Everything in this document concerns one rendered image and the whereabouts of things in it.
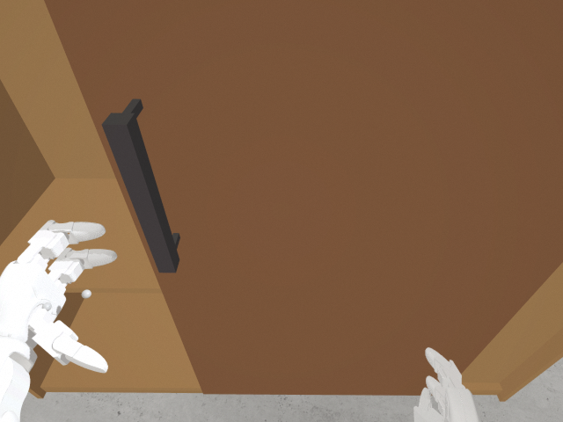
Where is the wardrobe door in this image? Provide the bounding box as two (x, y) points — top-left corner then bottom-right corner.
(461, 262), (563, 383)
(44, 0), (563, 396)

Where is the robot left forearm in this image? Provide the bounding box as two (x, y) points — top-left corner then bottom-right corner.
(0, 336), (37, 422)

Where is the right robot hand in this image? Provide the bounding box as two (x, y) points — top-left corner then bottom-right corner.
(413, 347), (481, 422)

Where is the handle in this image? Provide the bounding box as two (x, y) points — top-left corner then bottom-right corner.
(102, 99), (180, 273)

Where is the left robot hand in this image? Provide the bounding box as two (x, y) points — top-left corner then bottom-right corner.
(0, 220), (117, 373)

